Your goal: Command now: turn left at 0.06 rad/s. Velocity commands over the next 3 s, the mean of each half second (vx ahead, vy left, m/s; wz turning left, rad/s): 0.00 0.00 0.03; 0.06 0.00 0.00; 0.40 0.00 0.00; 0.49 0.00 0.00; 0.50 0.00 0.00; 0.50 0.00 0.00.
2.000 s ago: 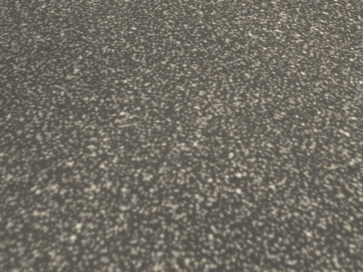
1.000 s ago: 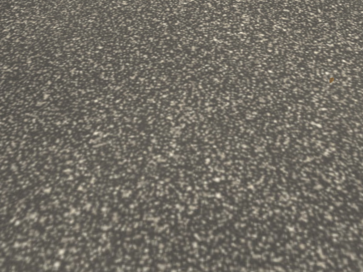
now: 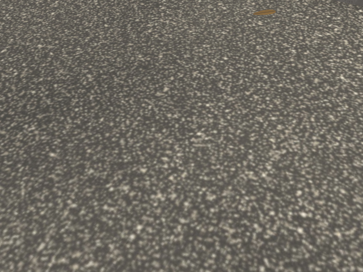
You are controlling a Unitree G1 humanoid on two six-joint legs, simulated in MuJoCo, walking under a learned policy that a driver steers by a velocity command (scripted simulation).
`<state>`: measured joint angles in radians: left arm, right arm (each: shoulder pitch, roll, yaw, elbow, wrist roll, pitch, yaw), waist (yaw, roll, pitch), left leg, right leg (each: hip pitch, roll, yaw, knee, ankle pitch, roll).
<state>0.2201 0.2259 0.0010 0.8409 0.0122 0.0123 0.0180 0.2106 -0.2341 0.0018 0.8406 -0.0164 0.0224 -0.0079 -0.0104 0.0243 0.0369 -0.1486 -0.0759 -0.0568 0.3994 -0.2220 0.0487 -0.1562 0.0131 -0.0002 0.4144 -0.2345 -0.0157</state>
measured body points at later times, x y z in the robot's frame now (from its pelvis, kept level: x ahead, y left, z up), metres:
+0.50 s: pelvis +0.00 -0.02 +0.00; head +0.00 -0.02 +0.45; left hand +0.04 +0.23 -0.15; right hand +0.02 -0.26 -0.15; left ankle -0.01 +0.09 -0.74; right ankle -0.01 -0.11 -0.74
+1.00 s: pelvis +0.02 -0.02 +0.00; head +0.01 -0.01 +0.45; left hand -0.01 +0.22 -0.16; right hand +0.00 -0.25 -0.16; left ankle -0.01 +0.09 -0.72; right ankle -0.01 -0.11 -0.74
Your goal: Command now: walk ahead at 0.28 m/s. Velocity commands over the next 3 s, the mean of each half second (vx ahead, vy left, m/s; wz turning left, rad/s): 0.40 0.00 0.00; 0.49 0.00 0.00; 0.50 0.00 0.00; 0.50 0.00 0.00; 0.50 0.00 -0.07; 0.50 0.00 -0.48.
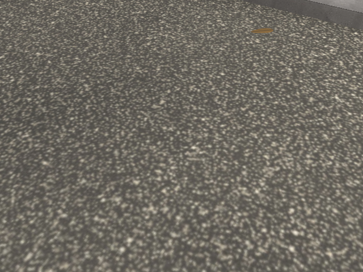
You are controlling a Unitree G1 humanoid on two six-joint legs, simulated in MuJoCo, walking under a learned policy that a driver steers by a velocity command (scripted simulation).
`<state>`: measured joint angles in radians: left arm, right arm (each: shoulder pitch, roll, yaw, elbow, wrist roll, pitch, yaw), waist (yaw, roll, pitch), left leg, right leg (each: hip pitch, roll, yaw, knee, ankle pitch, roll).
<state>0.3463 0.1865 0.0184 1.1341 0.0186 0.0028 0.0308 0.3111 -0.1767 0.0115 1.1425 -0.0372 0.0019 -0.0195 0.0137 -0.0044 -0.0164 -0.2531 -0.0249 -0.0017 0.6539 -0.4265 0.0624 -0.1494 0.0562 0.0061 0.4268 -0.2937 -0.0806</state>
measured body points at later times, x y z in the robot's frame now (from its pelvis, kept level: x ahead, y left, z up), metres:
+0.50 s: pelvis +0.19 +0.05 -0.01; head +0.22 +0.06 +0.44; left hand +0.36 +0.27 -0.14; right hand +0.06 -0.16 -0.14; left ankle +0.04 +0.12 -0.74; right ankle +0.34 -0.06 -0.70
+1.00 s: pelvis +0.48 +0.03 +0.00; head +0.51 +0.03 +0.45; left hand +0.39 +0.25 -0.14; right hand +0.64 -0.19 -0.13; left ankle +0.65 +0.17 -0.69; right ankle +0.39 -0.03 -0.74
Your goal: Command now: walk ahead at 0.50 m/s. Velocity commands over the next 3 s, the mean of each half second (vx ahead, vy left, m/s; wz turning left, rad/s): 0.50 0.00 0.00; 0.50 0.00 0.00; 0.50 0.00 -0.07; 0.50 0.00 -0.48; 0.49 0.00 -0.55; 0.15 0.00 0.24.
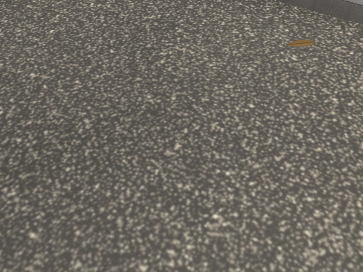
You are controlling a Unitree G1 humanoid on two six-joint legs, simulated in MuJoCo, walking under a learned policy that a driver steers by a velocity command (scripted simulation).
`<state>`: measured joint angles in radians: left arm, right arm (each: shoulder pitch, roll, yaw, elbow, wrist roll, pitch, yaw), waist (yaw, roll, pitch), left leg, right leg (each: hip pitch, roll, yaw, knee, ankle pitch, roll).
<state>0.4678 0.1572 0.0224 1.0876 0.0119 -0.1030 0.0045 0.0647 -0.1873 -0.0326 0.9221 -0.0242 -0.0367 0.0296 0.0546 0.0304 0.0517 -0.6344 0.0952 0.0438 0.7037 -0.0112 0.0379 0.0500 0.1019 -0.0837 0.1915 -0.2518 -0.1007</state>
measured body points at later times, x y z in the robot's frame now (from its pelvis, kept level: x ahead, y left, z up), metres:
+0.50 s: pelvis +0.28 +0.04 +0.00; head +0.30 +0.05 +0.45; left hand +0.42 +0.27 -0.13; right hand +0.21 -0.19 -0.14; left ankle +0.22 +0.10 -0.74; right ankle +0.42 -0.12 -0.68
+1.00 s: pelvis +0.56 -0.02 +0.01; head +0.57 -0.03 +0.45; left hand +0.51 +0.22 -0.14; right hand +0.66 -0.26 -0.14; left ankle +0.65 +0.14 -0.67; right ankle +0.52 -0.07 -0.74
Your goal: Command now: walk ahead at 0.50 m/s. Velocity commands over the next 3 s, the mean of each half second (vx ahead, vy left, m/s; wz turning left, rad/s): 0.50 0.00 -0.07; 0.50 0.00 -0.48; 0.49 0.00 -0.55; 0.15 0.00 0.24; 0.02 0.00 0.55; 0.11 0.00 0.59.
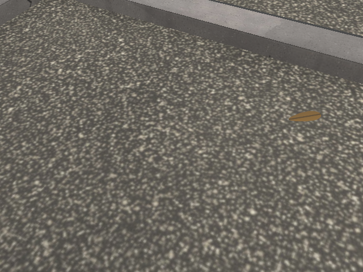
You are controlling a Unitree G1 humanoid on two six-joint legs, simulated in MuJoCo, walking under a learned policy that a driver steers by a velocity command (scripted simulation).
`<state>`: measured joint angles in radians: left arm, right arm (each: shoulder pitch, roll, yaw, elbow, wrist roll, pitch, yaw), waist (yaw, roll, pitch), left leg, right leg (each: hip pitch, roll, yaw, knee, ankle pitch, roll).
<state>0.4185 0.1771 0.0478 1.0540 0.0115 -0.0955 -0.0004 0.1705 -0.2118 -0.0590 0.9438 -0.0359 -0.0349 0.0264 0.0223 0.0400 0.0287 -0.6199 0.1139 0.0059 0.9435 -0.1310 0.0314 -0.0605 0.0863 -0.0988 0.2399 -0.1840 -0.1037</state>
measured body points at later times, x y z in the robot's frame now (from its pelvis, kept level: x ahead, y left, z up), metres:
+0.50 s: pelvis +0.27 +0.06 +0.00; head +0.29 +0.06 +0.45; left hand +0.34 +0.30 -0.15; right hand +0.27 -0.20 -0.14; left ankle +0.27 +0.11 -0.75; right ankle +0.29 -0.09 -0.66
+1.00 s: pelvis +0.53 -0.03 -0.01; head +0.55 -0.05 +0.44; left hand +0.67 +0.21 -0.14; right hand +0.54 -0.30 -0.14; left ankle +0.55 +0.13 -0.66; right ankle +0.53 -0.06 -0.75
